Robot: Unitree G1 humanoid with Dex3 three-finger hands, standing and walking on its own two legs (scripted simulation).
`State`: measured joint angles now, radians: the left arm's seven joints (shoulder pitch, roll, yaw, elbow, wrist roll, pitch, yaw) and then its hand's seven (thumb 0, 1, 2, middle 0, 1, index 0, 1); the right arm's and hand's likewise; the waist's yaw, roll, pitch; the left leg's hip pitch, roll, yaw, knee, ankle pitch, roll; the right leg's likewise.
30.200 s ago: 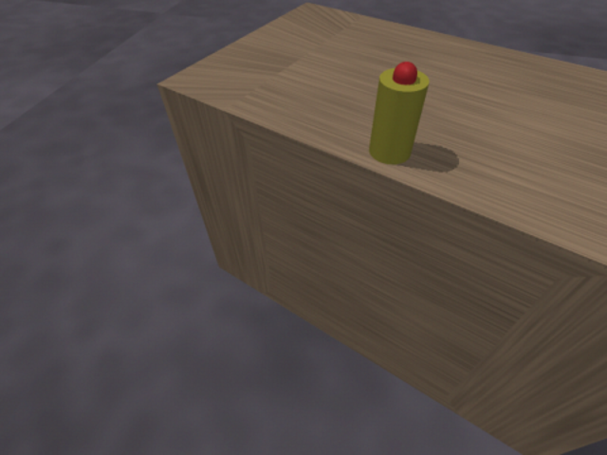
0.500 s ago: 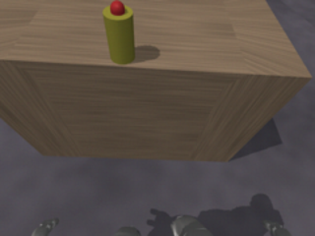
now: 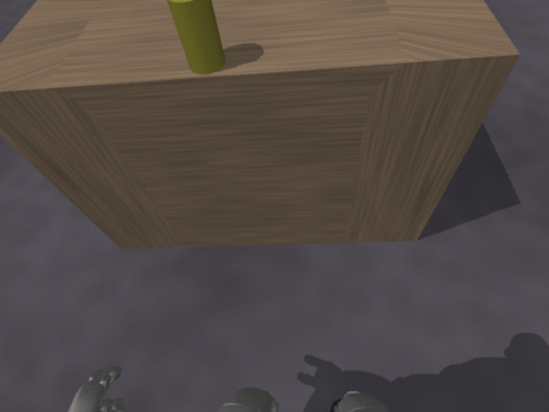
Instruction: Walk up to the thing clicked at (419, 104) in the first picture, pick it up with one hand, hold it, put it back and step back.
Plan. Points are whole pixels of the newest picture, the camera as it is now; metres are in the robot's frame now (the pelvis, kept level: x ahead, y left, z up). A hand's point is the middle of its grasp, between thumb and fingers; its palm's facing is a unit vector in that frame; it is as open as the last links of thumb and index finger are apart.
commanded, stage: step back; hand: left
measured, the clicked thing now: (196, 24) +0.80 +0.19 +0.12
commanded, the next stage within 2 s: stand in 1.70 s
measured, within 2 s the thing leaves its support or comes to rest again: neither
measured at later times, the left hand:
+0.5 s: hand out of the picture -0.11 +0.27 -0.17, palm faces -0.04 -0.92 -0.40, open 7.4 cm
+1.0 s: hand out of the picture -0.21 +0.28 -0.14, palm faces +0.06 -0.92 -0.38, open 7.4 cm
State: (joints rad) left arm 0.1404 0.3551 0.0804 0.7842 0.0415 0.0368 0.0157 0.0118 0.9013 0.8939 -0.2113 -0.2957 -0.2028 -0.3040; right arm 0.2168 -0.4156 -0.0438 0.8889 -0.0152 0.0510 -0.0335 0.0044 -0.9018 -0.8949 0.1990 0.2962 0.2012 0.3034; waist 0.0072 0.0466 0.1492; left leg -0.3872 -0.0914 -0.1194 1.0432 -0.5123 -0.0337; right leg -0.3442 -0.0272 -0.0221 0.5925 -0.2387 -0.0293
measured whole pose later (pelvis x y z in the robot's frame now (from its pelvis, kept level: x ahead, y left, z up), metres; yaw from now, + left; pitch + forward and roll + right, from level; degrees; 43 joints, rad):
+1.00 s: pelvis -0.27 +0.00 +0.00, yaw +3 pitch -3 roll +1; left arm 0.22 0.41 0.08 0.94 0.03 0.03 -0.02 0.01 0.91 0.89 -0.21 -0.30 -0.20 -0.30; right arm 0.29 -0.36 -0.05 0.99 -0.05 -0.02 0.01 0.01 -0.90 -0.89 0.20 0.30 0.20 0.30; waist 0.00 -0.04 0.04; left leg -0.17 -0.02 -0.02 0.53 -0.33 0.03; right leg -0.37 -0.03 0.00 0.85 -0.45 -0.02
